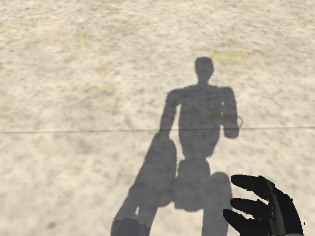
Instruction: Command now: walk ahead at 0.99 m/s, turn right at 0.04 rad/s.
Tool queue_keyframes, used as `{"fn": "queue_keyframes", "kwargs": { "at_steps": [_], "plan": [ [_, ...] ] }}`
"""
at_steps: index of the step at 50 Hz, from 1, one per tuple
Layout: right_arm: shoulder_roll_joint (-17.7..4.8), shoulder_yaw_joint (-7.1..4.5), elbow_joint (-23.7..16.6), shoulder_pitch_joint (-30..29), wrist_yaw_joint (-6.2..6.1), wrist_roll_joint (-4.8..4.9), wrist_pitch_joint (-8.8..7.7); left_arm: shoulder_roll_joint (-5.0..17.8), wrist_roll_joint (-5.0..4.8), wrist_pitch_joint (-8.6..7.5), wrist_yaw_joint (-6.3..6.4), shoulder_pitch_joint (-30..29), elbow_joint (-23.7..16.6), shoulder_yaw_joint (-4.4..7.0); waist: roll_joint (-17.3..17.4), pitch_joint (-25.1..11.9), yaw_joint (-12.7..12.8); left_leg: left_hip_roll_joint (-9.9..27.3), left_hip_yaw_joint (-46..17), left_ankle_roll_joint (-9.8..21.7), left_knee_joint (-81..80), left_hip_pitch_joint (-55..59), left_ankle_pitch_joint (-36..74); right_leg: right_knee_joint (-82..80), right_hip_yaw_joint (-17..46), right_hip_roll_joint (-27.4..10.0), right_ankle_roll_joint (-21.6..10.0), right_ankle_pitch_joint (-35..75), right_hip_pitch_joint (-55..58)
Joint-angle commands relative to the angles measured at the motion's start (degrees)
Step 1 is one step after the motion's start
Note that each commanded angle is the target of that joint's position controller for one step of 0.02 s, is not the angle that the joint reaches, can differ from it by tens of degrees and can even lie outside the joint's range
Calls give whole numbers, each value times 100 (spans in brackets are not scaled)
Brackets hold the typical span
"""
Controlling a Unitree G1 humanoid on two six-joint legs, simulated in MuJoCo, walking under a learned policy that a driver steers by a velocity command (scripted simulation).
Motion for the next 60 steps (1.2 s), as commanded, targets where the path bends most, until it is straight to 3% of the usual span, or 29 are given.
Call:
{"fn": "queue_keyframes", "kwargs": {
  "at_steps": [1, 3, 4, 5, 7, 8, 9, 10, 11, 13, 14, 18, 21, 24, 27, 28, 29, 30, 31, 33, 36, 41, 48, 49, 50, 51, 52, 57, 60],
  "plan": [
    [575, 524, -1015, -1277, -159, 219, 222, -585, -208, -309, -117, -744, -61, -383, 263, 1867, -662, 411, 790, -22, -1719, -74, -669, -3702, 609, -1270, -220, 606, -2434],
    [48, 488, -573, -445, 62, 314, 345, -371, -585, -355, 126, -647, -305, -453, 701, 819, -834, 564, 2317, -136, -4113, 4202, 693, -4664, 109, -1036, -467, 3298, -3626],
    [-120, 399, -358, -37, 154, 187, 356, 173, -683, -425, 205, -376, -475, -364, 787, -68, -835, 300, 2496, -128, -4655, 5538, 776, -4136, 75, -1082, -574, 6037, -2966],
    [-240, 315, -276, 150, 147, 90, 378, 930, -599, -444, 254, 68, -580, -160, 641, -748, -760, 53, 2539, -133, -5471, 5820, 28, -3288, 36, -1255, -680, 8369, -1589],
    [-587, 101, -95, 862, 74, 183, 535, 1960, -318, -427, 262, 105, -976, 265, -1042, -1371, -1130, -313, 2329, -226, -6760, 4865, -2146, -843, 349, -1748, -699, 12082, 1325],
    [-1050, -56, -31, 1294, 44, 192, 463, 1826, -259, -397, 161, -316, -1234, 358, -1264, -1472, -1324, -208, 1457, -52, -7876, 5368, -2242, 761, 526, -1767, -592, 11727, 1451],
    [-1779, -364, 207, 1874, 29, -74, 397, 1190, -246, -467, 87, -548, -1507, 305, -683, -1678, -1390, 598, -416, 343, -8861, 5922, -3251, 3094, 700, -1195, -608, 8645, 727],
    [-1939, -472, 798, 2045, 65, -137, 414, -14, -185, -555, -170, -779, -1938, 142, 1156, -1339, -978, 1403, -3751, 1029, -10951, 6564, -4438, 5792, 1229, 464, -304, 2419, -2267],
    [-1513, -475, 722, 1259, 55, -72, 324, -599, -31, -522, -121, -1203, -2477, 41, 538, -712, -599, 1874, -4599, 871, -11760, 6147, -4057, 8017, 2159, 354, -333, 2253, -3662],
    [-890, -346, 1293, 1361, 109, -58, 137, -953, 23, -389, -20, -1577, -2917, -231, -293, 409, -66, 1934, -3226, 675, -11626, 5537, -3007, 8599, 1815, -32, -466, 1641, -4787],
    [-543, -255, 1610, 1500, 133, -87, 61, -835, 28, -219, 107, -1734, -2999, -261, -390, 729, 114, 1805, -2364, 446, -11471, 5461, -1484, 8897, 1810, -112, -327, 1741, -5093],
    [-448, -195, 2089, 2203, -100, -116, -311, -416, 68, 214, 35, -2516, -3372, -328, -312, 1387, 236, 1173, -830, -26, -12037, 5823, -424, 5877, 1751, -771, -138, 150, -5412],
    [-1134, -304, 1766, 2169, -182, -80, -462, 56, -10, 189, -146, -2987, -3609, -313, -187, 1025, 139, 1076, -359, 74, -13220, 5423, 580, 2716, 863, -1125, 28, 1383, -3518],
    [-1821, -437, 1665, 2459, -100, -38, -445, -157, -219, 117, -350, -3141, -3440, -352, 98, 596, -128, 1206, 264, 58, -13860, 5914, 2551, 538, 192, -627, -91, 2311, -1174],
    [-2072, -486, 1845, 3017, -67, -81, -265, 299, 37, 25, -150, -2064, -2982, -143, 803, -253, 342, 1256, 709, -500, -11271, 7606, 7019, -618, -146, 226, -268, 2336, -28],
    [-2106, -493, 1858, 3010, -107, 22, -229, 510, 184, -55, -48, -1162, -2771, -46, 1004, -719, 835, 1092, 871, -731, -9892, 7039, 6487, -1074, 148, -90, -395, 3319, 1353],
    [-1801, -448, 1592, 2878, -131, 44, -212, 876, 376, -92, 29, -557, -2636, 52, 712, -1271, 1044, 687, 860, -844, -8138, 5597, 3205, -534, 1054, -1230, -589, 4291, 2922],
    [-922, -241, 1233, 3478, -111, 234, -194, 1261, 519, -144, 37, -529, -2647, 71, -914, -2360, 449, -35, 479, -1057, -5612, 3707, -1760, 533, 3150, -3159, -1364, 8830, 4867],
    [-1476, -335, 1152, 3106, -151, 212, -166, 1074, 114, -60, 45, -217, -2608, 140, -392, -3082, 870, 78, -42, -974, -5071, 3379, -1370, 229, 3456, -3053, -1503, 9202, 4708],
    [-1319, -231, 932, 2261, -137, 81, -136, 466, -35, -107, 67, -1079, -2526, -51, -43, -1198, 404, 510, 233, -1079, -5910, 2921, -598, -669, 2474, -2344, -1018, 7147, 2816],
    [-1104, -167, 978, 2513, -15, -202, 168, 255, -139, -145, 146, -1179, -2291, -181, -34, -252, -212, 656, 424, -1232, -6938, 3512, -524, -1470, 1735, -1860, -751, 6949, 1061],
    [-816, -9, 947, 2180, 49, -173, 258, 479, -171, -140, 42, -1581, -1995, -135, -700, 4, -464, 505, 1033, -1082, -9453, 5029, 1506, -1977, 398, -873, -445, 6203, -436],
    [-1323, -182, 1085, 2269, -67, -323, 62, 724, -209, 64, 114, -735, -1566, -37, 149, 164, -367, 488, 862, -566, -11035, 6443, 3501, -279, 606, -792, 17, 4687, 149],
    [-1633, -248, 1111, 2582, -91, -336, 1, 655, -175, 96, 162, -317, -1600, -39, 714, -206, -294, 1393, 140, -299, -10587, 7247, 6631, 682, 380, -424, 175, 2859, -255],
    [-1614, -238, 1069, 2681, -101, -265, 39, 150, -380, 195, 192, 525, -1507, -155, 1804, -1286, -136, 2875, -1284, 913, -10559, 8220, 8831, 2486, 429, 194, 353, -853, -835],
    [-1258, -115, 1003, 2578, -77, 16, 104, 434, -261, 361, 213, 190, -1474, -100, 1186, -1588, -233, 2788, -1622, 1061, -10842, 7987, 8233, 2813, 942, 181, 379, -1419, -942],
    [-1144, -81, 979, 2256, -105, 46, 162, 462, -188, 456, 196, -144, -1542, -84, 822, -1208, -128, 2572, -1376, 911, -11144, 7544, 6851, 2857, 1121, 26, 426, -1296, -1052],
    [-1152, -93, 1018, 1494, -229, -204, 429, 232, -82, 802, 232, -486, -1468, -181, 854, -270, 196, 1602, -324, 64, -12079, 5500, 2546, 998, 701, -160, 507, -564, 14],
    [-1318, -191, 1074, 1408, -191, -99, 554, 142, -74, 843, 218, -417, -1346, -216, 816, -131, 305, 1363, -222, -285, -12292, 4869, -181, -308, 524, -103, 247, 718, 754]
  ]
}}
Next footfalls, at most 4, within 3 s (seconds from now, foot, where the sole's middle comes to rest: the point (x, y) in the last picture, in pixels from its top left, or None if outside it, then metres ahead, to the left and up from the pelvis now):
0.18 left None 0.28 0.09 -0.57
0.58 right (194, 186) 0.68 -0.13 -0.57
0.96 left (155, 137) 0.94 0.03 -0.57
1.22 right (200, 159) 0.82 -0.17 -0.57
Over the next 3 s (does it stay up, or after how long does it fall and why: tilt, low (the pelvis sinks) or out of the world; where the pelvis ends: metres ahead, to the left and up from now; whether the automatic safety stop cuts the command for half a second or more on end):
stays up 1.76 -0.06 0.21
